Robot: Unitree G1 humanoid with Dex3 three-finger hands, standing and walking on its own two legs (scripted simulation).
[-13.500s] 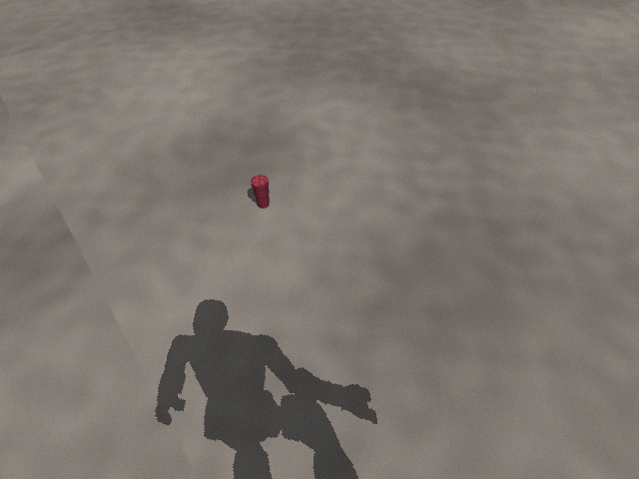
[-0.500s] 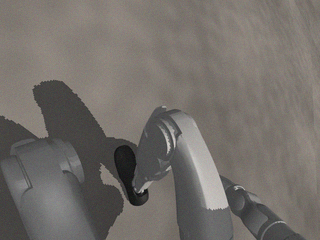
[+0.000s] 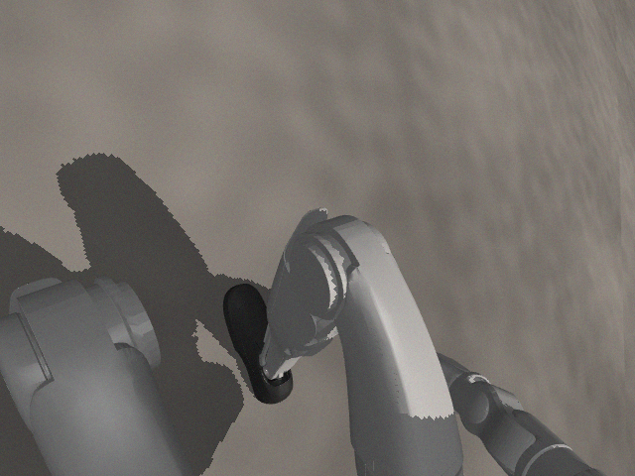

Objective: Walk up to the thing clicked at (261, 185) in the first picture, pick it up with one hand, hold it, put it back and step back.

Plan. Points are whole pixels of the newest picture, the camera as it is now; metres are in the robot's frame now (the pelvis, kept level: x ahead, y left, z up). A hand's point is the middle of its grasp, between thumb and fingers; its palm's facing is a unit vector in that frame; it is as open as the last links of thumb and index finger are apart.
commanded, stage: settle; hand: left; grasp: from the side
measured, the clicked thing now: out of the picture +0.45 +0.27 -0.22
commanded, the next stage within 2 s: lift in 1.72 s
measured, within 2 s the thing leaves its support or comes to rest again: leaves its support in 0.08 s
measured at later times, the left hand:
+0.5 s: hand out of the picture +0.42 +0.30 -0.08, palm faces +0.35 -0.94 -0.02, open 10.1 cm
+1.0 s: hand out of the picture +0.43 +0.30 +0.00, palm faces +0.32 -0.95 -0.06, open 10.1 cm
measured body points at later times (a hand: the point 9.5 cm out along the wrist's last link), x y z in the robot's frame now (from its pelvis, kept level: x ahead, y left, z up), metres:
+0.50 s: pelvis +0.00 -0.01 +0.02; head +0.19 +0.18 +0.38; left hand +0.40 +0.35 -0.08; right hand +0.17 -0.25 -0.03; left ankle +0.08 +0.11 -0.26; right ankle +0.17 -0.13 -0.26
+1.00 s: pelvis +0.03 -0.02 +0.05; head +0.22 +0.10 +0.43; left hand +0.41 +0.35 +0.01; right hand +0.20 -0.26 -0.06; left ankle +0.08 +0.11 -0.26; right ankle +0.17 -0.13 -0.26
